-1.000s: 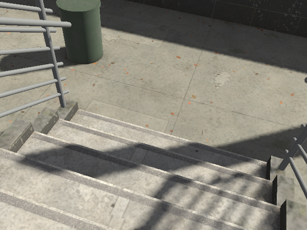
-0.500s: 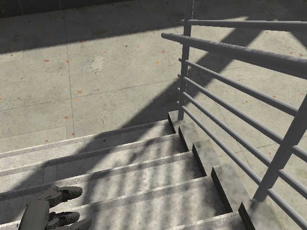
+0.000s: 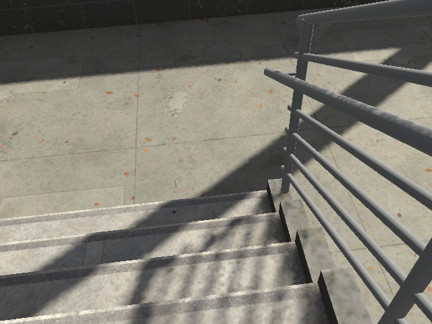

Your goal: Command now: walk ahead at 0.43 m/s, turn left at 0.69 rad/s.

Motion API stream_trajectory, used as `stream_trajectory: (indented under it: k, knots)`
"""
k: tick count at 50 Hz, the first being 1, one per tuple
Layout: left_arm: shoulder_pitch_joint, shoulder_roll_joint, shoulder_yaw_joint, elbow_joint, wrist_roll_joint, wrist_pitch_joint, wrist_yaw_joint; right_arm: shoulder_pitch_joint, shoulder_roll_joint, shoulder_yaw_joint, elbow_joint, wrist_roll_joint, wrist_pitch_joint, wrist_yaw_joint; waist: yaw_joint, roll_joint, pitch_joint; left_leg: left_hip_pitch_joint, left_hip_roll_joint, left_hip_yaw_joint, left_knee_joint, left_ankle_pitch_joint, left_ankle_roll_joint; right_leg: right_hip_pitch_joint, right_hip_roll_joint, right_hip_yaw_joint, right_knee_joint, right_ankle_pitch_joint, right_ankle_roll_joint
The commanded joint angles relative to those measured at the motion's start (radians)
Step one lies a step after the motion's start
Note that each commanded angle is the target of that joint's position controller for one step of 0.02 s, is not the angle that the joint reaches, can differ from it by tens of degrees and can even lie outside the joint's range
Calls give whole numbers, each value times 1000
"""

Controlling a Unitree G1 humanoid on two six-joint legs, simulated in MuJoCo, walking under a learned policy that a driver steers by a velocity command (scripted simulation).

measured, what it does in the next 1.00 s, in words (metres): goes down, turning left: left foot, then right foot 0.17 m lower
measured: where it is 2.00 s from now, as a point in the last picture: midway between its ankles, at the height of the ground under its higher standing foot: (89, 268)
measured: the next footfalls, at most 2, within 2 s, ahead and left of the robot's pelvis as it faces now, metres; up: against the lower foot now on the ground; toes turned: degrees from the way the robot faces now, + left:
left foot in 0.28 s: +0.16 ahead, +0.20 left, +0.00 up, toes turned +22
right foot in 0.58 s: +0.42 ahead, +0.08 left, -0.17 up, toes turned +29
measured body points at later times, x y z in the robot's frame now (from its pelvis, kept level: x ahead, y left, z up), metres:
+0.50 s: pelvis +0.23 +0.12 -0.08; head +0.25 +0.12 +0.37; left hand +0.29 +0.43 -0.16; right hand +0.38 -0.11 -0.21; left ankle +0.12 +0.19 -0.73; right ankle +0.33 +0.04 -0.76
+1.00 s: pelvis +0.51 +0.34 -0.29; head +0.53 +0.36 +0.16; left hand +0.22 +0.37 -0.40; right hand +0.84 +0.38 -0.36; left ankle +0.58 +0.55 -0.99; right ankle +0.39 +0.07 -0.87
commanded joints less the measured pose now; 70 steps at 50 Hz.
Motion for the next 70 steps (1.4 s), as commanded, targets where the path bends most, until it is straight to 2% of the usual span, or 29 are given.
stream_trajectory:
  k: [1, 5, 9, 11, 13, 15, 16, 17, 19, 21, 23, 27, 29, 30, 31, 34, 36, 39, 43, 45, 48, 50, 52, 53, 55, 58, 61, 65, 70]
  knots:
    - [133, 170, 53, 5, -8, -14, 3, -86, -28, -15, -90, 9, -29, 6, 41, -98, 69, -161, 85, -61, -185, 14, 24, 154, -343, 335, -300, -337, -146]
    - [179, 180, 64, 31, -11, -41, -13, -158, -66, -39, -101, -23, -62, 7, 93, -84, 152, -191, 112, -25, -149, 103, 53, 147, -375, 254, -194, -270, -124]
    - [154, 203, 60, 56, 32, -29, -29, -283, -60, -29, -156, 21, -63, 25, 141, -160, 146, -88, 148, 54, -234, -92, 63, 135, -386, 112, -124, -122, -69]
    - [158, 263, 86, 83, 28, -44, -37, -261, -58, -24, -142, 30, -76, 15, 114, -181, 128, 108, 119, 124, -313, -211, 83, 77, -364, 8, -45, 105, -30]
    - [-29, 283, 95, 78, 4, -53, -50, -10, -92, -55, -50, 7, -89, -1, -79, -116, 45, 503, 91, 91, -443, 13, 127, -45, -327, -108, 288, 474, 61]
    - [-190, 235, 87, 11, 6, -39, -87, 414, -163, -87, 124, 41, -145, -52, -274, 119, -47, 1014, 16, 28, -606, 77, 197, -549, -152, -116, 1112, 73, 101]
    - [-307, 156, 61, -88, 62, -63, -83, 455, -290, -106, 144, 49, -161, -57, -310, 473, -16, 1069, 150, -355, -868, -258, 238, -960, -40, -28, 1348, -339, 123]
    - [-426, 218, 59, -139, 87, -80, -66, 449, -265, -89, 121, 52, -172, -67, -317, 297, 72, 943, 191, -462, -943, -334, 226, -1030, -76, 116, 1235, -314, 111]
    - [-346, 195, 45, -81, 61, -95, -71, 245, -261, -86, 113, 0, -161, -101, -137, 49, 66, 550, 240, -557, -928, -483, 241, -765, -58, 212, 861, -258, 91]
    - [-64, 232, 74, 33, 34, -80, -70, -93, -200, -74, 37, -40, -168, -101, 99, -27, 13, 190, 178, -424, -755, -367, 251, -315, -9, 146, 682, 113, 102]
    - [8, 225, 79, 40, 11, -57, -59, -203, -174, -76, 38, 20, -217, -107, 203, -6, -44, -15, 68, -235, -675, -495, 174, 67, 4, 172, 354, 735, 112]
    - [71, 217, 69, 58, -39, 9, -59, -105, -184, -99, 79, 31, -169, -98, 207, 54, 25, 63, -10, -184, -239, -332, 200, 332, -34, 248, -108, 661, 5]
    - [189, 171, 60, 101, -7, 0, -82, -108, -110, -84, 64, 57, -118, -69, 253, -94, 22, -60, -135, -142, 386, -494, 208, 449, -119, 324, -54, 639, -34]
    - [181, 140, 28, 85, 7, -23, -98, 12, 9, -47, -8, 78, -117, -52, 114, -252, 4, -258, -120, -160, 486, -426, 226, 462, -161, 328, 219, 851, 121]
    - [132, 145, 26, 61, 8, -39, -87, 159, 5, -43, -2, 69, -128, -58, 5, -389, -28, -335, -42, -170, 383, -297, 213, 451, -245, 408, 188, 863, 199]
    - [111, 247, 57, 35, 4, -59, -52, 13, -72, -38, -10, -25, -131, -58, -2, -380, 46, -477, 56, -86, 356, -118, 106, 215, -348, 587, 1, 333, 132]
    - [63, 184, 26, 52, 23, -63, -48, -116, -106, -43, -3, 0, -121, -19, 3, -201, 229, -289, 92, -143, -16, 109, 53, -162, -324, 520, -63, 129, 35]
    - [185, 280, 54, 126, 5, -93, -52, -99, -80, -48, 36, 11, -122, 8, 8, -198, 201, -200, 66, -104, -37, 102, 104, -135, -342, 515, -88, 246, -18]
    - [320, 183, 46, 211, 45, -104, -44, -387, -71, -45, 24, 16, -180, 14, 126, -47, 226, -342, 61, -109, -363, 379, 162, 154, -208, 410, 71, -69, -94]
    - [202, 153, 51, 172, 34, -97, -40, -410, -58, -20, 26, 33, -190, 38, 70, 8, 192, 10, 154, -4, -653, 602, 144, 12, -161, 353, 13, -173, -107]
    - [159, 184, 52, 197, 27, -58, -20, -162, -96, -25, 142, 72, -178, 43, -24, -66, 143, 514, 152, -10, -845, 543, 92, -32, -155, 282, 176, 73, -132]
    - [208, 216, 72, 245, 0, -43, -13, 171, -143, -56, 280, 23, -185, 2, -144, -7, -12, 854, 93, 45, -975, 572, 82, 22, -64, 206, 680, 351, -100]
    - [96, 197, 96, 211, -16, -35, -8, 356, -229, -78, 339, -26, -176, 3, -246, 84, -42, 1149, 218, -84, -840, 547, 120, -377, 109, 254, 1330, -414, -120]
    - [296, 88, 74, 189, -36, -50, -12, 317, -187, -49, 331, -27, -193, 6, -81, 159, -116, 1293, 333, -185, -606, 980, 87, -572, 68, 395, 1280, -355, -126]
    - [242, 53, 66, 192, -12, -49, 3, 259, -160, -65, 334, 14, -219, -8, -74, 139, -168, 1114, 418, -299, -833, 261, 122, -636, 0, 364, 1010, -44, -107]
    - [116, 69, 79, 183, 32, 16, -18, 134, -74, -43, 343, 19, -257, -21, 32, 67, 89, 492, 410, -317, -908, 90, 164, -414, -59, 337, 757, 146, -39]
    - [5, 56, 67, 125, 55, 56, -47, 152, -140, -60, 346, 15, -268, -12, 30, 67, 109, 446, 436, -284, -865, 157, 156, -518, -70, 303, 709, 233, -39]
    - [-153, 54, 63, 91, 12, 14, -97, 140, -10, -20, 376, 34, -293, -44, 57, 59, 116, 275, 270, 38, -767, -176, 36, -283, 4, 197, 267, 947, -89]
    - [-267, 70, 41, 73, 6, 33, -108, 302, -109, -34, 407, 10, -246, -93, -27, 9, 206, 468, 294, 211, -489, 269, 26, -109, 117, -54, 57, 725, -104]
Over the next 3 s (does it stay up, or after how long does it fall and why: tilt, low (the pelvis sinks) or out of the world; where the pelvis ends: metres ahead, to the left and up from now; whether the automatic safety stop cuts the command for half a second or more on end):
stays up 1.93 0.52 -1.03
